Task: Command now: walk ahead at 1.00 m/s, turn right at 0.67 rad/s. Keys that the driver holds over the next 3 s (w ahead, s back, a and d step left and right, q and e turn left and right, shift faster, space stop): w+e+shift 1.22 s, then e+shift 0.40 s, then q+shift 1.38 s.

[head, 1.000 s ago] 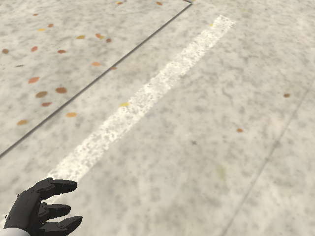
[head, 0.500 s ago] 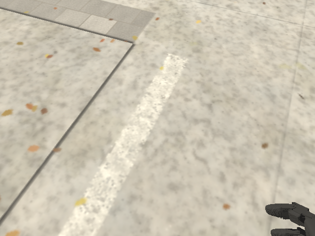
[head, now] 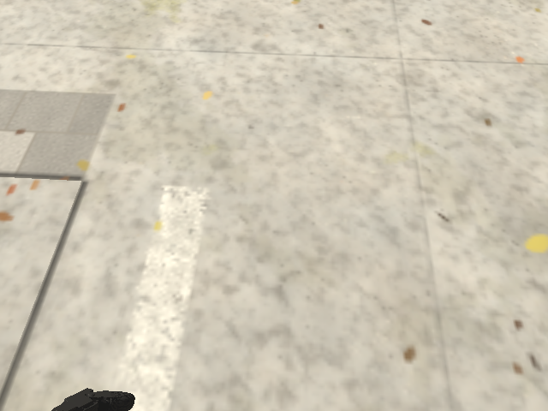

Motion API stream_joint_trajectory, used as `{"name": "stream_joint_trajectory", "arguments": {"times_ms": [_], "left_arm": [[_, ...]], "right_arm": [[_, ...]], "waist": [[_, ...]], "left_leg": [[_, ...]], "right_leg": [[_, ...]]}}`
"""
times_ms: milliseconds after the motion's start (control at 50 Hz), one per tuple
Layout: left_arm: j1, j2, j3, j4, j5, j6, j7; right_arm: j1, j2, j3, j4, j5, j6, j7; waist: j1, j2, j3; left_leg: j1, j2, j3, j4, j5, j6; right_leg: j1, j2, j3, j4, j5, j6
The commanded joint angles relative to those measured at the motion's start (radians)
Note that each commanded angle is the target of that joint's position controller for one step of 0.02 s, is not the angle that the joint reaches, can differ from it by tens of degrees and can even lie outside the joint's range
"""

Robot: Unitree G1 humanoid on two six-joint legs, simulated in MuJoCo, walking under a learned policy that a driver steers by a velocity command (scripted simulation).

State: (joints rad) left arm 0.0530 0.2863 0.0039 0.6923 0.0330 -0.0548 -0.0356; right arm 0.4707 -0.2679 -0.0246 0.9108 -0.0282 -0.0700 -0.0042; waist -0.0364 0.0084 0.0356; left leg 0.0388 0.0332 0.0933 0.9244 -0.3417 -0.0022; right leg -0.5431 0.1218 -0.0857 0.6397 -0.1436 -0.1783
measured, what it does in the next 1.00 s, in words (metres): walks ahead, turning right: left foot, then right foot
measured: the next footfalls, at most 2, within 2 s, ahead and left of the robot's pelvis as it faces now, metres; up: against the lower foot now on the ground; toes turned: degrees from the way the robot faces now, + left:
left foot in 0.38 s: +0.60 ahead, +0.10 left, +0.00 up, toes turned -20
right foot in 0.82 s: +0.86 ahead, -0.28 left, +0.00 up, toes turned -45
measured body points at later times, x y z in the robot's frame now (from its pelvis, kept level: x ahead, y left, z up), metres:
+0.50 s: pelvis +0.47 +0.00 +0.02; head +0.50 -0.01 +0.47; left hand +0.65 +0.26 -0.09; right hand +0.52 -0.31 -0.07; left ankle +0.56 +0.11 -0.70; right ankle +0.30 -0.04 -0.59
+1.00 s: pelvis +0.85 -0.27 +0.02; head +0.87 -0.28 +0.47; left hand +1.10 -0.11 -0.10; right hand +0.77 -0.55 -0.06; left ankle +1.01 -0.15 -0.62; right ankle +0.83 -0.26 -0.70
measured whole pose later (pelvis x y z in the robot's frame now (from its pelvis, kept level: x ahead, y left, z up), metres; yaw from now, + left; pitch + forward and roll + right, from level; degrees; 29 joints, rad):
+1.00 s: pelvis +0.85 -0.27 +0.02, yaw -53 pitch +0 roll -1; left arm 0.39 0.32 0.06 0.81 0.01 -0.02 0.00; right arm 0.14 -0.24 0.01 0.63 -0.07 -0.06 0.00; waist 0.02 0.00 0.06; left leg -0.58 0.14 -0.09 1.21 -0.40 -0.07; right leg -0.21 0.24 0.05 0.50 -0.27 -0.20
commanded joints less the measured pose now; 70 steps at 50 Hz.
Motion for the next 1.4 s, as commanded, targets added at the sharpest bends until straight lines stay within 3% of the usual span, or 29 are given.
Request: {"name": "stream_joint_trajectory", "arguments": {"times_ms": [20,60,100,180,300,360,380,400,420,460,560,700,740,780,800,820,840,860,920,960,1080,1160,1200,1220,1240,1260,1280,1320,1400], "left_arm": [[0.363,0.263,0.112,0.061,-0.012,0.022,0.031],[0.342,0.194,0.103,0.106,-0.023,0.006,0.041],[0.311,0.148,0.084,0.108,-0.025,-0.010,0.045],[0.314,0.166,0.090,0.096,-0.028,-0.034,0.034],[0.380,0.215,0.118,0.112,-0.047,-0.034,0.026],[0.334,0.281,0.130,0.109,-0.031,-0.030,0.027],[0.306,0.190,0.104,0.085,-0.026,-0.042,0.025],[0.410,0.032,0.063,0.039,-0.070,-0.039,0.031],[0.367,0.116,0.060,0.032,-0.043,-0.026,0.041],[0.221,0.145,0.068,0.037,-0.012,-0.005,0.024],[0.074,0.035,0.038,-0.063,0.002,0.053,-0.029],[-0.129,0.051,0.016,-0.155,-0.002,0.051,-0.071],[-0.068,0.078,0.027,-0.130,-0.005,0.047,-0.060],[0.204,0.140,0.059,-0.055,-0.007,0.044,-0.037],[0.425,0.186,0.089,0.019,-0.007,0.041,-0.017],[0.415,0.242,0.130,0.039,-0.042,0.055,0.011],[0.267,0.363,0.139,-0.024,-0.004,0.073,0.015],[0.347,0.352,0.146,-0.051,-0.001,0.080,0.024],[0.282,0.243,0.120,0.009,-0.013,0.031,0.051],[0.247,0.196,0.097,0.006,-0.022,0.004,0.048],[0.295,0.196,0.107,0.033,-0.029,-0.028,0.022],[0.333,0.219,0.118,0.054,-0.038,-0.023,0.029],[0.305,0.277,0.129,0.055,-0.027,-0.020,0.029],[0.253,0.273,0.126,0.045,-0.022,-0.027,0.023],[0.243,0.116,0.086,0.015,-0.020,-0.038,0.028],[0.383,0.055,0.060,-0.046,-0.066,-0.031,0.035],[0.318,0.152,0.067,0.001,-0.024,-0.008,0.052],[0.198,0.163,0.080,0.005,-0.006,0.020,0.037],[0.112,0.079,0.065,-0.077,0.003,0.073,-0.006]], "right_arm": [[-0.153,-0.158,-0.017,-0.210,0.007,-0.053,0.000],[-0.225,-0.124,-0.002,-0.237,-0.016,-0.053,0.000],[-0.211,-0.114,0.004,-0.240,-0.048,-0.013,0.007],[-0.433,-0.079,0.024,-0.344,-0.035,0.012,0.028],[-0.522,-0.109,0.018,-0.381,-0.002,0.003,0.026],[-0.180,-0.211,-0.033,-0.296,-0.003,-0.008,-0.013],[0.033,-0.285,-0.062,-0.267,-0.024,-0.011,-0.037],[0.026,-0.348,-0.075,-0.264,-0.062,-0.009,-0.034],[-0.058,-0.301,-0.082,-0.268,-0.036,0.000,-0.026],[-0.168,-0.146,-0.050,-0.259,-0.029,0.004,-0.016],[-0.102,-0.074,-0.029,-0.142,0.008,-0.033,0.010],[-0.100,-0.156,-0.044,-0.097,0.004,-0.052,0.000],[-0.060,-0.218,-0.057,-0.100,0.004,-0.033,-0.012],[-0.107,-0.281,-0.074,-0.123,-0.001,0.000,-0.021],[-0.149,-0.277,-0.074,-0.147,-0.005,0.014,-0.019],[-0.167,-0.228,-0.072,-0.155,-0.007,0.019,-0.007],[-0.068,-0.124,-0.040,-0.262,-0.010,0.003,0.008],[-0.168,-0.184,-0.041,-0.314,-0.005,-0.023,0.007],[-0.242,-0.152,-0.018,-0.307,-0.028,-0.026,-0.001],[-0.193,-0.147,-0.014,-0.291,-0.050,0.018,0.001],[-0.478,-0.073,0.015,-0.394,-0.008,0.026,0.025],[-0.488,-0.119,0.001,-0.402,0.004,0.019,0.018],[-0.278,-0.200,-0.036,-0.348,0.008,0.012,-0.004],[-0.062,-0.243,-0.058,-0.301,0.005,0.009,-0.024],[0.132,-0.304,-0.076,-0.269,-0.030,0.001,-0.046],[0.006,-0.374,-0.090,-0.290,-0.050,0.002,-0.036],[-0.109,-0.256,-0.079,-0.320,-0.039,0.009,-0.028],[-0.169,-0.117,-0.038,-0.296,-0.034,0.014,-0.018],[-0.139,-0.115,-0.031,-0.209,0.016,-0.010,-0.005]], "waist": [[0.163,-0.052,-0.269],[0.074,0.049,-0.065],[0.004,0.040,-0.017],[0.026,-0.012,0.091],[0.092,-0.038,0.021],[-0.096,-0.019,-0.191],[-0.180,0.045,-0.317],[-0.076,0.339,-0.441],[-0.056,0.310,-0.383],[-0.045,0.069,-0.126],[0.024,0.088,0.012],[0.056,0.023,0.108],[0.099,0.072,0.035],[0.245,0.111,-0.109],[0.329,0.081,-0.202],[0.294,-0.096,-0.191],[0.095,-0.271,-0.242],[0.180,-0.107,-0.355],[0.045,0.071,-0.020],[-0.015,0.055,0.002],[0.069,-0.006,0.049],[0.085,-0.037,-0.001],[-0.030,-0.022,-0.141],[-0.156,-0.012,-0.234],[-0.190,0.149,-0.347],[-0.030,0.489,-0.459],[-0.032,0.243,-0.309],[-0.026,0.018,-0.120],[0.029,0.115,-0.029]], "left_leg": [[-0.883,-0.015,-0.178,0.625,0.004,0.013],[-0.787,0.056,-0.175,0.399,-0.002,0.011],[-0.692,0.070,-0.169,0.300,-0.056,-0.017],[-0.621,0.074,-0.102,-0.029,0.107,-0.067],[-0.360,-0.009,-0.100,-0.371,0.427,-0.027],[0.041,-0.032,-0.104,-0.393,0.208,0.007],[0.278,0.144,-0.267,-0.381,-0.087,0.036],[0.468,0.460,-0.799,-0.558,-0.351,0.124],[0.363,0.446,-0.959,-0.645,-0.465,0.144],[0.097,0.341,-0.599,-0.649,-0.230,0.125],[-0.091,0.276,-0.197,-0.730,0.229,0.073],[-0.130,0.172,0.189,-0.810,0.792,0.029],[-0.018,0.196,0.202,-0.652,1.236,0.017],[-0.032,0.241,0.180,-0.285,1.432,0.030],[-0.174,0.239,0.157,0.022,1.297,0.033],[-0.428,0.057,0.150,0.420,0.399,0.001],[-0.810,-0.051,0.057,0.752,-0.173,-0.051],[-0.897,-0.039,-0.149,0.763,-0.109,-0.042],[-0.798,0.083,-0.168,0.443,-0.056,-0.044],[-0.677,0.110,-0.161,0.321,-0.099,-0.071],[-0.495,0.053,-0.100,-0.186,0.371,-0.074],[-0.364,-0.008,-0.121,-0.372,0.383,-0.037],[-0.121,-0.056,-0.116,-0.382,0.213,-0.018],[0.126,-0.009,-0.131,-0.363,0.136,-0.003],[0.342,0.241,-0.369,-0.394,-0.147,0.022],[0.434,0.499,-0.964,-0.611,-0.115,0.134],[0.295,0.446,-0.889,-0.599,-0.038,0.150],[0.071,0.352,-0.487,-0.536,0.468,0.150],[-0.083,0.295,-0.184,-0.590,0.843,0.110]], "right_leg": [[0.966,-0.367,0.815,-0.336,-0.152,-0.261],[0.629,-0.278,0.635,-0.378,-0.001,-0.188],[0.443,-0.212,0.553,-0.403,0.045,-0.174],[0.189,-0.147,0.500,-0.517,0.041,-0.162],[0.323,-0.152,0.493,-0.422,0.406,-0.038],[0.334,-0.106,0.459,0.077,0.649,0.031],[0.185,-0.053,0.395,0.397,0.397,0.041],[-0.103,0.050,0.277,0.703,-0.385,0.069],[-0.209,-0.041,0.226,0.780,-0.289,0.049],[-0.217,-0.139,0.183,0.713,-0.143,0.059],[-0.255,-0.223,0.148,0.653,-0.109,0.071],[-0.043,-0.142,-0.069,0.176,0.158,0.016],[0.063,-0.067,-0.116,0.141,0.093,-0.015],[0.348,-0.012,-0.090,0.139,-0.015,-0.052],[0.627,0.001,-0.024,0.067,-0.049,-0.087],[0.806,-0.056,0.135,-0.022,-0.129,-0.108],[0.965,-0.309,0.685,-0.139,-0.116,-0.258],[0.998,-0.365,0.899,-0.307,-0.274,-0.322],[0.532,-0.262,0.695,-0.394,-0.094,-0.212],[0.338,-0.200,0.588,-0.408,0.017,-0.206],[0.174,-0.086,0.480,-0.460,0.187,-0.114],[0.349,-0.127,0.531,-0.356,0.402,-0.049],[0.403,-0.109,0.515,-0.068,0.641,0.002],[0.288,-0.072,0.478,0.192,0.600,0.027],[0.120,0.004,0.386,0.558,0.011,0.041],[-0.133,0.082,0.255,0.778,-0.409,0.081],[-0.208,-0.038,0.226,0.813,-0.307,0.078],[-0.181,-0.108,0.172,0.750,-0.230,0.105],[-0.171,-0.150,0.141,0.584,-0.234,0.132]]}}
Over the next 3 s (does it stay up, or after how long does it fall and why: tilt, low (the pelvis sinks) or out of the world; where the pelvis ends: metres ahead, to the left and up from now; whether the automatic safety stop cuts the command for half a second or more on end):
stays up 1.19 -0.75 0.03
